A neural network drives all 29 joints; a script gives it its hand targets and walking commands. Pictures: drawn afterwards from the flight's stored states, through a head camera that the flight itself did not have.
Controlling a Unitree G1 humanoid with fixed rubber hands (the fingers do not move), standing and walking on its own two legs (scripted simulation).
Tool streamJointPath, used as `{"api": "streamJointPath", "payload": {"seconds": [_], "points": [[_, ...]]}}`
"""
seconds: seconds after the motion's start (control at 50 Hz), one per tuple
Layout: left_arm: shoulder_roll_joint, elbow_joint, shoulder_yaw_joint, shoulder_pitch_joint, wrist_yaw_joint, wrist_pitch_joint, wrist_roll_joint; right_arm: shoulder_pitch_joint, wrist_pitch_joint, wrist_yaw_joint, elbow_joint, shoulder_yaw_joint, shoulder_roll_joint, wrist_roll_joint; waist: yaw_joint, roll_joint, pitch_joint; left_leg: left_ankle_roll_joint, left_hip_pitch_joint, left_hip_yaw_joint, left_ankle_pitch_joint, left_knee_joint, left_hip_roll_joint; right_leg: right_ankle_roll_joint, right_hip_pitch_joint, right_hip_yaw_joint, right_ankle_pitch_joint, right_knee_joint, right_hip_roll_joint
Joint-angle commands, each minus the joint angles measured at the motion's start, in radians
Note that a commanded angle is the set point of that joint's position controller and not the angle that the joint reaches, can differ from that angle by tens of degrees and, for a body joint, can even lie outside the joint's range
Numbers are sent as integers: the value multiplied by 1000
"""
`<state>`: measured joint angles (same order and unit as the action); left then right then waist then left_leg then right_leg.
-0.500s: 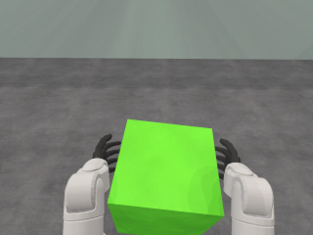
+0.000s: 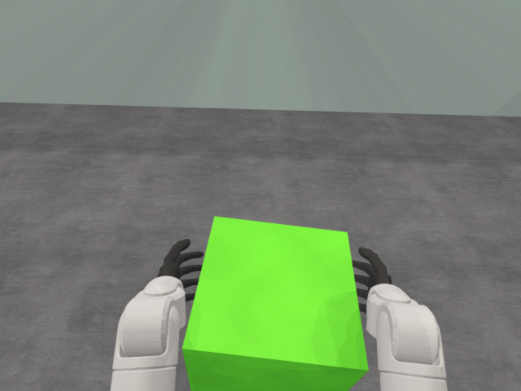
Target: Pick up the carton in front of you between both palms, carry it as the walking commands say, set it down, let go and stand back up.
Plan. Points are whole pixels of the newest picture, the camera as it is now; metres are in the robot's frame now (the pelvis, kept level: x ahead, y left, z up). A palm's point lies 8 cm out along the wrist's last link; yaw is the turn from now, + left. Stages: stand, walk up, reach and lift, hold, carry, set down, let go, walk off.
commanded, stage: carry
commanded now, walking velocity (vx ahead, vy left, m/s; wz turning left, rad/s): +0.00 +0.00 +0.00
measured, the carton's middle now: (268, 321) +0.27 +0.00 -0.02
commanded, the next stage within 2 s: hold in 1.26 s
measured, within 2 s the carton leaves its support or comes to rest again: neither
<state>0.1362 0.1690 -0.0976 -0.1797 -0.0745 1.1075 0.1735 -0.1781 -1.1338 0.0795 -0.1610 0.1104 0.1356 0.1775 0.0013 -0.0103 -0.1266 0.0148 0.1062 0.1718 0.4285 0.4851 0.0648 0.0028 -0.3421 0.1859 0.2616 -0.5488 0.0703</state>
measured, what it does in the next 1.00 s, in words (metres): shifts its weight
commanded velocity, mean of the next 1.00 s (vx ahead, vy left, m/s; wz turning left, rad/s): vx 0.00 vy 0.00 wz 0.00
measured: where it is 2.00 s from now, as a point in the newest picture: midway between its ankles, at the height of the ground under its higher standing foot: outside the picture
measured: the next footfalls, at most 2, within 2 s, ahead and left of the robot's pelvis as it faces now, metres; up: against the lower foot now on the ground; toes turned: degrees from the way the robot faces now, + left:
none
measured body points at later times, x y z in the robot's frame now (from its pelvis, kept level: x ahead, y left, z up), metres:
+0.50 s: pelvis -0.06 +0.00 +0.00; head -0.08 +0.00 +0.45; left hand +0.25 +0.15 +0.03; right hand +0.25 -0.15 +0.03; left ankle -0.12 +0.10 -0.73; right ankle +0.01 -0.12 -0.73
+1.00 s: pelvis -0.07 +0.01 +0.00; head -0.09 +0.00 +0.45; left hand +0.23 +0.16 +0.03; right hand +0.23 -0.14 +0.04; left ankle -0.12 +0.10 -0.73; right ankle +0.01 -0.12 -0.73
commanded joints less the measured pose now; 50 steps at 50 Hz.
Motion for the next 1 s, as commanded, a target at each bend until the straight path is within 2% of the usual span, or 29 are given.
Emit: {"api": "streamJointPath", "payload": {"seconds": [0.0, 0.1, 0.16, 0.26, 0.38, 0.48, 0.6, 0.8, 0.98], "points": [[966, -4, 680, -419, 270, -52, -383, -481, 76, -286, -51, -693, 927, -408, 1, -34, -229, -3, -26, -56, -792, 5, 121, 20, 166, -69, -489, -38, 81], [943, -25, 657, -433, 271, -132, -352, -487, 161, -280, -22, -666, 910, -367, 1, -7, -214, -15, 27, -52, -545, -10, 105, 22, 180, -82, -454, -10, 94], [911, -78, 612, -410, 271, -181, -306, -468, 213, -275, 32, -625, 887, -324, 0, 4, -204, -15, 44, -57, -447, -24, 102, 22, 179, -91, -430, 7, 100], [877, -211, 502, -423, 276, -290, -217, -476, 318, -278, 168, -522, 862, -232, -1, 8, -169, -20, 87, -69, -317, -54, 101, 20, 163, -100, -341, 41, 103], [911, -368, 398, -543, 291, -430, -151, -563, 452, -295, 358, -409, 902, -154, 0, 9, -155, -27, 125, -85, -202, -77, 96, 17, 159, -107, -258, 74, 101], [959, -397, 401, -586, 303, -482, -146, -578, 501, -309, 417, -405, 959, -146, 0, 8, -185, -32, 125, -89, -198, -66, 94, 18, 166, -106, -253, 78, 104], [961, -323, 471, -529, 299, -434, -186, -520, 452, -304, 340, -476, 963, -188, 1, 9, -221, -31, 111, -87, -264, -39, 97, 20, 168, -100, -316, 65, 108], [936, -286, 481, -546, 293, -417, -197, -520, 433, -296, 310, -479, 941, -189, -1, 11, -196, -36, 140, -94, -218, -54, 96, 14, 151, -103, -278, 76, 105], [935, -304, 468, -533, 293, -414, -189, -506, 430, -299, 332, -467, 944, -183, -1, 9, -201, -38, 142, -94, -240, -49, 96, 11, 153, -99, -291, 72, 105]]}}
